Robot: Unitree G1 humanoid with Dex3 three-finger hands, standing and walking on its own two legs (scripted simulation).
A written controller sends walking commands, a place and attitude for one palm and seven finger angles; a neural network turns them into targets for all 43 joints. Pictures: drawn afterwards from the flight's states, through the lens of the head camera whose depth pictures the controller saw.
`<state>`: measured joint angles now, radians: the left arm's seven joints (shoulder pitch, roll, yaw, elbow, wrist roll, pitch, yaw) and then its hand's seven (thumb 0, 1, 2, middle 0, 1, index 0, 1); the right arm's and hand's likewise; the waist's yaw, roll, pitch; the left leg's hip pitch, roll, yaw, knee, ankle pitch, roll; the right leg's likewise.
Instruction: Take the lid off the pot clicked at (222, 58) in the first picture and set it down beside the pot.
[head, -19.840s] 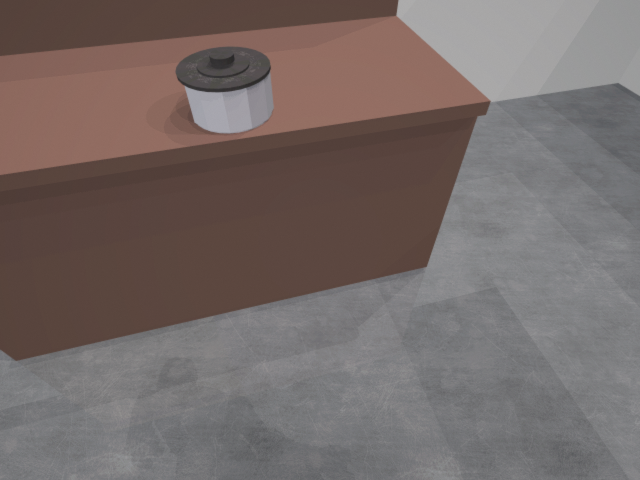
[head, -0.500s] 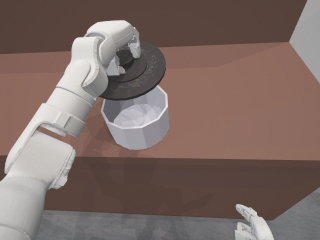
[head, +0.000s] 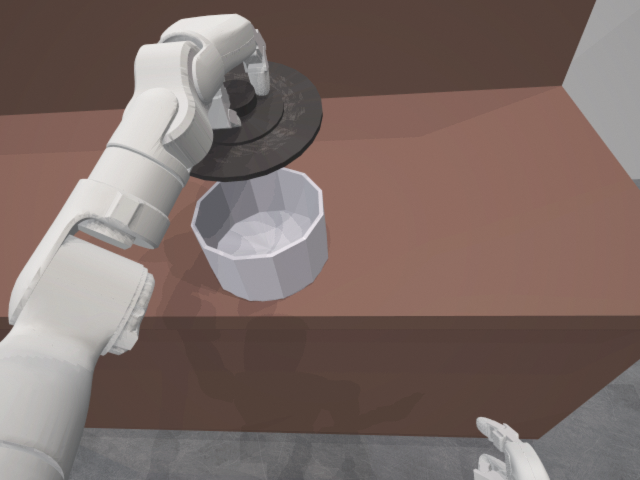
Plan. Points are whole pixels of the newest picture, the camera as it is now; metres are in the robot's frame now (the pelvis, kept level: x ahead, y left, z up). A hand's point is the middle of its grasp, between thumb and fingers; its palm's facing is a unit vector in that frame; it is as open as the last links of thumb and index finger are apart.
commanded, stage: move the lid sideways beside the pot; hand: left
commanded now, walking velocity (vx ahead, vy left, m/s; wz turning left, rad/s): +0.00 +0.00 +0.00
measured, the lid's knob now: (233, 98) +0.49 +0.11 +0.25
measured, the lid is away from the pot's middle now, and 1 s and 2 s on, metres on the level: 0.02 0.12 0.24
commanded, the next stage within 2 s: none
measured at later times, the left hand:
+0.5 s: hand (178, 106) +0.46 +0.16 +0.26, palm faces -0.17 -0.04 -0.99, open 8.1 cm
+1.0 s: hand (124, 113) +0.45 +0.22 +0.26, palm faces -0.18 -0.02 -0.98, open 8.1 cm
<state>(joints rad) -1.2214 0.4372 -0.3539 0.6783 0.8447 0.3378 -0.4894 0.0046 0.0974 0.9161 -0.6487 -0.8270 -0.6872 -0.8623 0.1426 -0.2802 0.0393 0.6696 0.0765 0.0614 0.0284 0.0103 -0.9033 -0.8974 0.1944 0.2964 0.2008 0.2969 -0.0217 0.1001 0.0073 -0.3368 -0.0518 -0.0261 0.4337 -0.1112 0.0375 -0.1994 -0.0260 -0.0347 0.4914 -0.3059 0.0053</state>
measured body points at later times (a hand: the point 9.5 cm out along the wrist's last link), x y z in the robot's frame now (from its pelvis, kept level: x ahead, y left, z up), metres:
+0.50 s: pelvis +0.01 +0.00 +0.00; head +0.03 -0.04 +0.45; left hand +0.46 +0.16 +0.31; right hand +0.18 -0.24 -0.11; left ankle +0.07 +0.10 -0.74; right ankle -0.03 -0.12 -0.74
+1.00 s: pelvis +0.00 +0.02 +0.00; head +0.03 +0.00 +0.45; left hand +0.45 +0.22 +0.31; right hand +0.15 -0.21 -0.12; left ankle +0.07 +0.10 -0.74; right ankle -0.03 -0.12 -0.74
